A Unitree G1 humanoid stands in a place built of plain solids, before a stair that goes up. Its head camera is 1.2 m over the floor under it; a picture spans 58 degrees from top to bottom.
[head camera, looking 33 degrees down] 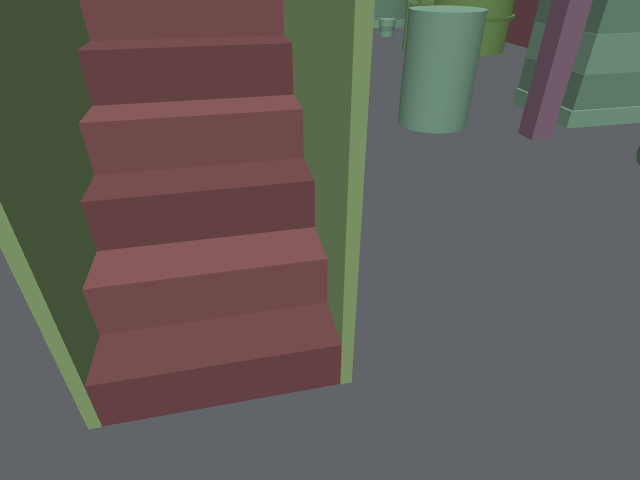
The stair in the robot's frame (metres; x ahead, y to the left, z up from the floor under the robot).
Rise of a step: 0.19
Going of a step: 0.21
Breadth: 0.83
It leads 12 degrees to the left of straight ahead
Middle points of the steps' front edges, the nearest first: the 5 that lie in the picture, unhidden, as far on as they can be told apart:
0.88 0.30 0.19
1.08 0.34 0.37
1.28 0.38 0.56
1.48 0.43 0.75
1.68 0.47 0.94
